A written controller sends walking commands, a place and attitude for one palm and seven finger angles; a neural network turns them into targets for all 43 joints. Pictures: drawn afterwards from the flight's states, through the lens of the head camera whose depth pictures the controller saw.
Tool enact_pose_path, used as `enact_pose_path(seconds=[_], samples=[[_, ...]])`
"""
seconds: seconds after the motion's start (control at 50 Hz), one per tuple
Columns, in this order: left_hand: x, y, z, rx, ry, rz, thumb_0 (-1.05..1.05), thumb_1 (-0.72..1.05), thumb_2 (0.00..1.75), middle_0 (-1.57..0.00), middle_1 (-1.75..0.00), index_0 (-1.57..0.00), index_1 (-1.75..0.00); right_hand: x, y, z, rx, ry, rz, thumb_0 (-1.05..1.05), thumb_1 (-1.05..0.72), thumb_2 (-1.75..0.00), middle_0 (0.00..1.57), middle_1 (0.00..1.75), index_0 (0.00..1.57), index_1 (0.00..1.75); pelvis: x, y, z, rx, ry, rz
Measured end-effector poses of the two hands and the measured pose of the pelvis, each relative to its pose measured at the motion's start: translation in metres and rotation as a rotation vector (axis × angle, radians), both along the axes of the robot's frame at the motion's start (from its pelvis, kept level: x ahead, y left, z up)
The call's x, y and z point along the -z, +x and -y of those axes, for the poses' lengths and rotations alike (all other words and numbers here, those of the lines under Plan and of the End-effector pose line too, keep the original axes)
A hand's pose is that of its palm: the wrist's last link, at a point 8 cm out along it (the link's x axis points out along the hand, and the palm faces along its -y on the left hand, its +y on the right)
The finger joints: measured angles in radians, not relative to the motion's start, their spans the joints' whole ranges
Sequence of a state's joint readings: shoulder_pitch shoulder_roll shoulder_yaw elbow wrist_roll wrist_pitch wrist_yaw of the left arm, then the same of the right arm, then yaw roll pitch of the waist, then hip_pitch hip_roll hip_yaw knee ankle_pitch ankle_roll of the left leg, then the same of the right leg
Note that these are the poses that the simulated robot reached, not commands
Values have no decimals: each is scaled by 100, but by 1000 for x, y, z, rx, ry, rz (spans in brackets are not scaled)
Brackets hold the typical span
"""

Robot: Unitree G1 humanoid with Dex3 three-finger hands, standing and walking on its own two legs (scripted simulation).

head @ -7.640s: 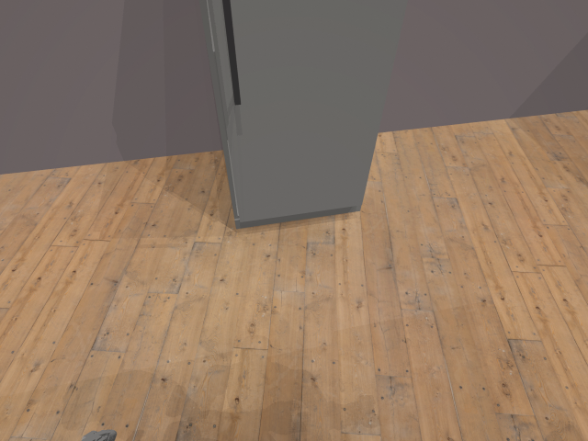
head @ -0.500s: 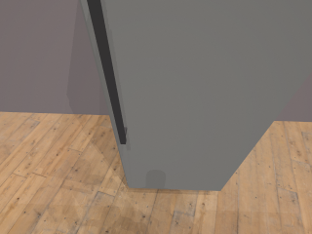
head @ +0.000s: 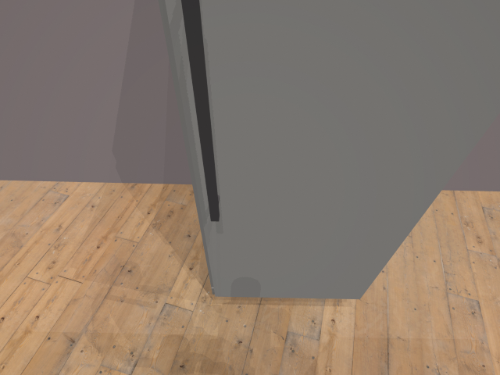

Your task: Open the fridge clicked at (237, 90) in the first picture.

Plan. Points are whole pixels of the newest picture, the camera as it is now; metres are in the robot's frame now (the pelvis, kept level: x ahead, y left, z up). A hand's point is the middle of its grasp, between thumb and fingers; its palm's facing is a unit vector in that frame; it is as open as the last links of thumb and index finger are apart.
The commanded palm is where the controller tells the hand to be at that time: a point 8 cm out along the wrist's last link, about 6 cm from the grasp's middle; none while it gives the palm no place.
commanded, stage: look again from close up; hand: left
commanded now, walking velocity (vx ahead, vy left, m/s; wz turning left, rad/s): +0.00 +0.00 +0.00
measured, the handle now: (207, 125) +0.47 +0.11 +0.16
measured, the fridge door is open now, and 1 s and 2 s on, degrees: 0 0 0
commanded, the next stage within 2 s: raise the hand to about handle height in 0.24 s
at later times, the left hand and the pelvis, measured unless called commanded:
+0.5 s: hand (144, 361) +0.15 +0.18 -0.05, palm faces +0.28 -0.95 -0.13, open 7.5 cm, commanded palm +0.11 +0.23 -0.05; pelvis -0.01 -0.02 -0.01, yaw +2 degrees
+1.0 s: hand (134, 343) +0.17 +0.19 -0.02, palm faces +0.02 -1.00 -0.06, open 10.0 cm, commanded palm +0.14 +0.25 -0.01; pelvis -0.03 -0.05 -0.08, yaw +2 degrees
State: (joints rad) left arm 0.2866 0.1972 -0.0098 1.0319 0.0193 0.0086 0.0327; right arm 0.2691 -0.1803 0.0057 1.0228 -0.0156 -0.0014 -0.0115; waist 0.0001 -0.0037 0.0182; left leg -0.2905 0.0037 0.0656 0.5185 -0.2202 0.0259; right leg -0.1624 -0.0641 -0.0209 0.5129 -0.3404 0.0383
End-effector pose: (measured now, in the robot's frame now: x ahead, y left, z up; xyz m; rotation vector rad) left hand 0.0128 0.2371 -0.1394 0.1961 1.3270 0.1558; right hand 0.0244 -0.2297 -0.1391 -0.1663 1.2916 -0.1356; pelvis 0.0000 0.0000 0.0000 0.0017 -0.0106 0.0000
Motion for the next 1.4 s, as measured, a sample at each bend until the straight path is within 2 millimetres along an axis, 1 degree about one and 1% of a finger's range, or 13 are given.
enact_pose_path(seconds=[0.2, 0.36, 0.4, 0.52, 0.56, 0.6, 0.66, 0.74, 0.8, 0.88, 1.02, 1.2, 1.4], samples=[[0, -33, 8, -25, -15, -94, 0, 91, 90, -20, -30, -20, -29, -1, -13, 1, 1, 5, -54, 1, -92, -90, 20, 30, 20, 30, -3, -1, 4, -1, 2, -3], [3, -38, 23, -32, -33, -112, 0, 91, 90, -20, -30, -20, -29, 0, -11, 7, 0, 2, -64, 1, -92, -90, 20, 30, 20, 30, -3, -1, 9, -3, -4, -2], [-14, -7, 19, -134, -19, 76, 1, 91, 90, -20, -30, -21, -30, -5, -1, 12, -9, -36, 22, 1, -92, -90, 20, 30, 20, 30, -2, -3, 10, -11, -8, 4], [-123, 129, 18, -94, 7, 939, 1, 86, 87, -21, -34, -21, -33, -24, 61, 26, -47, -58, 427, 1, -91, -90, 20, 30, 20, 30, 10, -13, 17, -40, -2, -42], [-144, 157, 21, -32, -38, 1171, 1, 82, 86, -21, -36, -21, -35, -30, 84, 33, -69, -65, 533, 1, -91, -90, 20, 30, 20, 30, 20, -18, 22, -29, -3, -91], [-150, 168, 25, 60, -87, 1333, 1, 79, 85, -21, -38, -21, -37, -35, 107, 41, -87, -66, 624, 1, -91, -90, 20, 30, 20, 30, 33, -23, 28, -14, -3, -133], [-132, 160, 27, 176, -143, 1385, 0, 73, 82, -21, -42, -21, -41, -39, 135, 52, -118, -75, 729, 1, -91, -90, 20, 30, 20, 30, 54, -29, 35, -1, 2, -174], [-94, 124, 15, 91, -166, 1241, 0, 64, 78, -22, -48, -23, -47, -40, 161, 59, -149, -100, 792, 1, -91, -90, 20, 30, 20, 30, 72, -30, 42, -10, -5, -195], [-93, 99, 3, 25, -90, 1222, 1, 57, 75, -23, -52, -23, -51, -34, 169, 58, -183, -118, 791, 1, -91, -90, 20, 30, 20, 30, 78, -27, 46, -24, -22, -204], [-113, 95, -4, 53, -29, 1332, 1, 47, 72, -23, -58, -23, -57, -14, 166, 50, -216, -110, 736, 1, -91, -90, 20, 30, 20, 30, 84, -28, 48, -44, -49, -213], [-125, 143, -5, 177, -144, 1293, 1, 31, 65, -24, -68, -24, -68, 14, 130, 33, -144, -44, 619, 2, -90, -90, 20, 30, 20, 30, 79, -30, 46, -37, -55, -215], [-152, 157, -26, 124, -98, 1290, 0, 10, 56, -26, -82, -26, -81, 4, 91, 36, -51, -56, 558, 2, -90, -90, 20, 30, 21, 30, 59, -23, 31, -10, -34, -210], [-157, 161, -38, 142, -116, 1320, 0, -13, 46, -28, -97, -28, -96, -22, 101, 41, -93, -138, 598, 2, -90, -90, 20, 30, 20, 30, 52, -23, 17, -17, -44, -181]])
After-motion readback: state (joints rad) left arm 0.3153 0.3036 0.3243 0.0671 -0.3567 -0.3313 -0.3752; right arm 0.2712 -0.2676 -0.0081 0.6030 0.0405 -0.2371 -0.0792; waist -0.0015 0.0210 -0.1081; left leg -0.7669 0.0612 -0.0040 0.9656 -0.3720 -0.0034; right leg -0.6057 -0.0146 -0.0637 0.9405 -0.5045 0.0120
